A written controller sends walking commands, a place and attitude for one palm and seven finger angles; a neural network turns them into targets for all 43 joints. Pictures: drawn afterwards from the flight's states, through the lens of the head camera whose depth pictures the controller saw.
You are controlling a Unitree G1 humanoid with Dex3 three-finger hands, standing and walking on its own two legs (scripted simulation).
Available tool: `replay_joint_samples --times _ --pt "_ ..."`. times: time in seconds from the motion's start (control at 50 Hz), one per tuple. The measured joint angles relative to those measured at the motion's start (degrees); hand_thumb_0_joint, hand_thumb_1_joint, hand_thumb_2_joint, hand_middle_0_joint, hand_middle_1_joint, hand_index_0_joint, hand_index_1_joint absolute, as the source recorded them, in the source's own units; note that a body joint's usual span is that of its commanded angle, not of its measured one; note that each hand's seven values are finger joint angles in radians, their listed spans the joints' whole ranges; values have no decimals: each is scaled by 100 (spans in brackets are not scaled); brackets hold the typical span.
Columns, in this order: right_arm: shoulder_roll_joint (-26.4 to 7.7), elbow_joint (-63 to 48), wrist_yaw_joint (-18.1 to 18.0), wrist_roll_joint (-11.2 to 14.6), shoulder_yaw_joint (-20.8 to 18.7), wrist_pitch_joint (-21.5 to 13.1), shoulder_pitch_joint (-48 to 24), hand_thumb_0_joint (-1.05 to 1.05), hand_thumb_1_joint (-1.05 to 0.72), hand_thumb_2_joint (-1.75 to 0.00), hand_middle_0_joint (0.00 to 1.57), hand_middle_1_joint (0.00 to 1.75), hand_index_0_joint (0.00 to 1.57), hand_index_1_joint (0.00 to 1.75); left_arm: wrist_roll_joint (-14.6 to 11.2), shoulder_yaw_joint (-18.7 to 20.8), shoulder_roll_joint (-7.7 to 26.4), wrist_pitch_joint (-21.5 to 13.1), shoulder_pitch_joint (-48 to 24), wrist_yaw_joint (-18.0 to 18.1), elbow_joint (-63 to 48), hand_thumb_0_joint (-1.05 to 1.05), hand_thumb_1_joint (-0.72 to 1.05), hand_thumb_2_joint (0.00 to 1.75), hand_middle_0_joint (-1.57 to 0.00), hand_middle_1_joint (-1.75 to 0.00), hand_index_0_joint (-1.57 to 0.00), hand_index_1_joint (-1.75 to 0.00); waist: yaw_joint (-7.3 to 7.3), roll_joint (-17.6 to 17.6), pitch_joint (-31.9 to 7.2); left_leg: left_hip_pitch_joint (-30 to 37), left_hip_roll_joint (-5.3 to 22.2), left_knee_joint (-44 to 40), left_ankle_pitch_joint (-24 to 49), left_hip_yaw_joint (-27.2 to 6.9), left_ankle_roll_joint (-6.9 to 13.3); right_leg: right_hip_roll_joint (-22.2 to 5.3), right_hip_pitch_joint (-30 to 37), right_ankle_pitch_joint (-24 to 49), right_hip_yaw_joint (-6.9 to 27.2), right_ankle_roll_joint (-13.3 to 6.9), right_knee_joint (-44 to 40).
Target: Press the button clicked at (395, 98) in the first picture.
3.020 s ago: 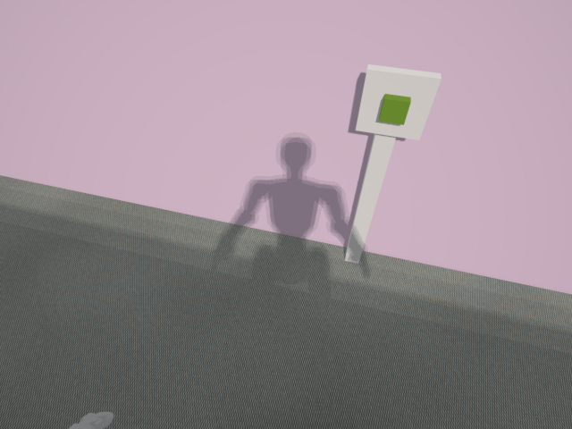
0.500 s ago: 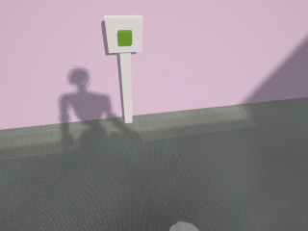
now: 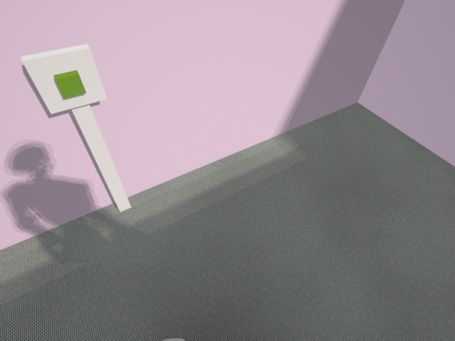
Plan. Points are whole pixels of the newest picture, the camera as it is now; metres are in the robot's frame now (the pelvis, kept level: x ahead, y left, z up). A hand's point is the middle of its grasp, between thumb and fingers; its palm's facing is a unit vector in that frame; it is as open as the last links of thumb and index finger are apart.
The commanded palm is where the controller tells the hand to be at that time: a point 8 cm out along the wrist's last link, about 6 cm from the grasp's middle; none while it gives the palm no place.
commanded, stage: walk to a spot facing it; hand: left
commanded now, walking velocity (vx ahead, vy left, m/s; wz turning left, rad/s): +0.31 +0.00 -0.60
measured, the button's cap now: (70, 83) +0.79 +0.54 -0.01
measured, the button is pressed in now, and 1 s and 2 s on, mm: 0 0 0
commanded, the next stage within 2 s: turn to face it in 0.54 s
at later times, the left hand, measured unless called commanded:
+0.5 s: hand (180, 271) +0.30 +0.13 -0.17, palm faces -0.37 -0.92 -0.15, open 7.4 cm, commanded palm none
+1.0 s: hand (224, 232) +0.40 +0.03 -0.16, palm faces -0.28 -0.94 -0.20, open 7.2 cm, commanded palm none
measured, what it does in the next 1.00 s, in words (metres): walks ahead, turning right: left foot, then right foot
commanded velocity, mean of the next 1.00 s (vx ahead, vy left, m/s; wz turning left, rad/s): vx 0.15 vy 0.00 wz -0.13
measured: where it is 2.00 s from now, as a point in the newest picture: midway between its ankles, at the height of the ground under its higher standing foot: (256, 339)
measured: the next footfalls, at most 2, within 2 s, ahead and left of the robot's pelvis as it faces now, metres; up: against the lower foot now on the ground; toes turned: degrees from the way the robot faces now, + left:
left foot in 0.08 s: +0.09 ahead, +0.13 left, +0.00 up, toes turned +2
right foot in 0.58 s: +0.28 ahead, -0.17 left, +0.00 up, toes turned -31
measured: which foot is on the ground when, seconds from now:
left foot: up 0.00-0.06, down 0.08-0.60, up 0.62-1.00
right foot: down 0.00-0.08, up 0.10-0.56, down 0.58-1.00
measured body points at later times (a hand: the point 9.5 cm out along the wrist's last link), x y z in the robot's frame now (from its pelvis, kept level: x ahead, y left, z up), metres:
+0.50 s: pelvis +0.14 -0.01 -0.01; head +0.18 -0.01 +0.44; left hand +0.32 +0.18 -0.16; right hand -0.03 -0.17 -0.15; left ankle +0.05 +0.13 -0.74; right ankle +0.22 -0.16 -0.69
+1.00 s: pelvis +0.26 -0.11 +0.00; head +0.25 -0.11 +0.45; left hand +0.42 +0.08 -0.14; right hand +0.22 -0.34 -0.16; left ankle +0.33 +0.01 -0.69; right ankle +0.25 -0.15 -0.74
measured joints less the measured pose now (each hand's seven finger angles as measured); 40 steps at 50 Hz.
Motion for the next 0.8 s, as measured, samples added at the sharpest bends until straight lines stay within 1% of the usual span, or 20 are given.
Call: replay_joint_samples --times 0.06,0.08,0.12,0.14,0.2,0.26,0.32,0.36,0.44,0.5,0.56,0.58,0.6,0.62,0.64,0.66,0.68,0.72,0.76,0.8 --pt "80 -110 -26 28 46 -155 17 1 -91 -90 19 30 20 30 -3 62 57 43 175 -6 79 1 90 90 -21 -30 -21 -30 67 -99 -75 512 -142 -1019 156 76 59 33 -12 -212 218 96 248" --pt "80 -166 -50 27 75 -237 47 1 -91 -90 19 30 20 30 -15 89 67 72 249 -9 84 1 90 90 -21 -30 -21 -30 70 -82 -118 705 -140 -1407 200 89 130 79 -114 -438 260 82 519" --pt "168 -182 -101 -8 136 -344 66 1 -91 -90 20 30 20 30 -24 168 115 161 300 -22 184 1 90 90 -21 -30 -21 -29 40 -148 -131 744 -110 -1258 398 267 381 69 -535 -1126 138 62 1666" --pt "224 -169 -115 -22 168 -374 117 1 -91 -90 20 30 20 30 -3 206 140 197 302 -44 239 1 90 90 -21 -30 -21 -29 21 -167 -140 841 -74 -1269 373 362 456 36 -780 -1173 -11 71 2298" --pt "408 -26 -163 -15 253 -422 367 1 -91 -90 20 30 21 30 50 301 218 214 222 -137 285 1 91 90 -20 -30 -20 -29 13 -220 -138 1300 -7 -1751 437 593 482 -182 -1431 -567 -409 156 3618" --pt "544 197 -202 15 289 -453 615 1 -91 -90 20 30 21 30 58 339 210 190 122 -165 215 1 91 90 -20 -30 -20 -29 46 -203 -105 1706 45 -2227 515 831 453 -397 -1916 22 -560 262 4115" --pt "653 410 -220 32 287 -473 834 1 -91 -90 20 30 21 30 61 341 152 200 -3 -161 175 1 91 90 -20 -30 -20 -29 32 -177 -28 2024 78 -2482 466 1077 422 -582 -2233 296 -628 339 4111" --pt "714 534 -228 29 282 -484 965 1 -91 -90 20 30 21 30 67 328 101 224 -127 -163 184 1 91 90 -20 -30 -20 -29 -14 -166 52 2207 98 -2564 382 1236 381 -689 -2358 371 -706 369 3898" --pt "770 742 -224 -3 250 -464 1181 1 -91 -90 20 30 21 30 59 258 -30 258 -461 -182 211 1 91 90 -20 -30 -20 -29 -164 -109 274 2548 171 -2590 132 1550 247 -791 -2339 367 -976 339 2910" --pt "762 854 -214 -34 209 -427 1312 1 -91 -90 20 30 21 30 50 205 -125 230 -776 -192 186 1 91 90 -20 -30 -20 -29 -321 -50 459 2746 261 -2460 -139 1762 87 -716 -2138 243 -1170 203 2048" --pt "724 944 -195 -22 159 -370 1450 1 -91 -90 20 30 21 30 46 159 -185 96 -1046 -194 80 1 91 90 -20 -30 -20 -29 -392 56 602 2814 493 -1933 -559 1925 -105 -459 -1735 59 -1380 -32 1328" --pt "723 974 -172 4 148 -337 1516 1 -91 -90 20 30 21 30 45 139 -172 -3 -1082 -196 31 1 91 90 -20 -30 -20 -29 -378 49 615 2710 620 -1413 -708 1918 -133 -376 -1458 168 -1452 -125 1003" --pt "715 983 -139 47 144 -285 1542 1 -91 -90 20 30 21 30 39 127 -155 -120 -1109 -177 -17 1 91 90 -20 -30 -20 -29 -333 40 621 2419 751 -577 -715 1742 -76 -326 -1405 496 -1479 -386 970" --pt "685 988 -128 80 138 -212 1445 1 -91 -90 20 30 21 30 -7 118 -149 -213 -1143 -139 -55 1 91 90 -20 -30 -20 -29 -311 60 678 1972 777 483 -862 1314 -39 -272 -1467 424 -1473 -538 1229" --pt "653 977 -135 94 129 -150 1285 1 -91 -90 20 30 21 30 -52 110 -135 -260 -1146 -99 -86 1 91 90 -20 -30 -20 -29 -312 58 732 1499 696 1448 -888 867 -6 -223 -1460 248 -1446 -606 1389" --pt "624 936 -147 97 112 -113 1105 1 -91 -90 20 30 21 30 -82 104 -117 -264 -1124 -58 -97 1 91 90 -20 -30 -20 -29 -322 47 762 1064 602 2184 -752 523 20 -171 -1377 112 -1414 -627 1398" --pt "589 879 -161 85 93 -102 918 1 -91 -90 20 30 21 30 -102 94 -108 -249 -1089 -14 -76 1 91 90 -20 -30 -20 -29 -336 50 765 675 550 2645 -516 292 44 -111 -1250 53 -1390 -625 1292" --pt "509 736 -191 43 71 -108 557 1 -91 -90 20 30 20 30 -94 68 -129 -222 -994 76 30 1 91 90 -20 -30 -20 -29 -355 95 683 26 529 2897 -84 44 85 -3 -983 144 -1349 -551 916" --pt "441 581 -215 6 74 -117 253 1 -91 -90 20 30 20 30 -69 23 -183 -221 -882 140 163 1 91 90 -20 -30 -20 -29 -376 151 540 -455 503 2681 203 -79 107 71 -753 254 -1316 -580 537" --pt "405 461 -231 -9 87 -131 57 1 -91 -90 19 30 20 30 -67 -10 -263 -230 -776 194 285 1 91 90 -20 -30 -20 -29 -378 204 383 -724 437 2266 401 -155 114 103 -529 319 -1316 -592 226"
